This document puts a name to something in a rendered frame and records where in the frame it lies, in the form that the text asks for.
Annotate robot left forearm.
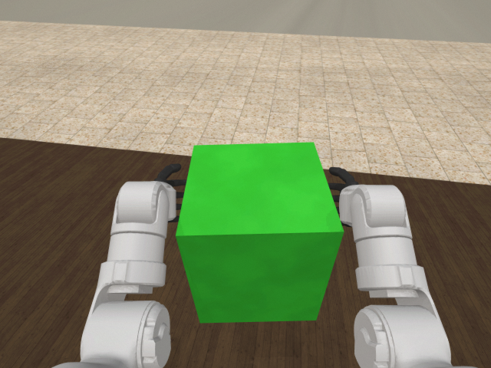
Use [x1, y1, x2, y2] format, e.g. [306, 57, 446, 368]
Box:
[81, 181, 176, 351]

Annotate robot right forearm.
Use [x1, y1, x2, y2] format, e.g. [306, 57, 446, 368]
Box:
[339, 185, 451, 362]

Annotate carton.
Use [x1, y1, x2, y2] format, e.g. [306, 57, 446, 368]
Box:
[176, 142, 344, 323]

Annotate right robot hand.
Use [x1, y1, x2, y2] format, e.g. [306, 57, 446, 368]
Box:
[328, 167, 359, 227]

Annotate robot left upper arm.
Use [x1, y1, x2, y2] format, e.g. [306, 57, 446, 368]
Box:
[52, 301, 171, 368]

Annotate robot right upper arm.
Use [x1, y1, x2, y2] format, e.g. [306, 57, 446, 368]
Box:
[354, 305, 477, 368]

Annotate left robot hand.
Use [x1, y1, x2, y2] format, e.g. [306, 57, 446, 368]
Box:
[154, 163, 187, 222]

